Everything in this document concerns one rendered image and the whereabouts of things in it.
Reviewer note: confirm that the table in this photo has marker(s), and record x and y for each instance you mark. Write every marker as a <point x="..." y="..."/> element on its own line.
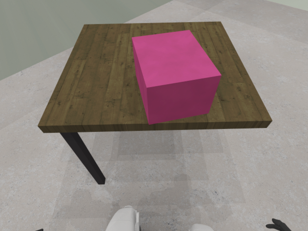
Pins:
<point x="98" y="89"/>

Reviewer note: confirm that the carton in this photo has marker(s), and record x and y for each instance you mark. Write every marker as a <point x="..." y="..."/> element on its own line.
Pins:
<point x="176" y="77"/>

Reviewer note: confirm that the left robot thigh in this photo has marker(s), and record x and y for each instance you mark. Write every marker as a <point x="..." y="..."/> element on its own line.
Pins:
<point x="125" y="219"/>

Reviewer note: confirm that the robot right hand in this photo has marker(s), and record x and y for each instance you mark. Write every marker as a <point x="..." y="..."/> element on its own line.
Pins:
<point x="278" y="225"/>

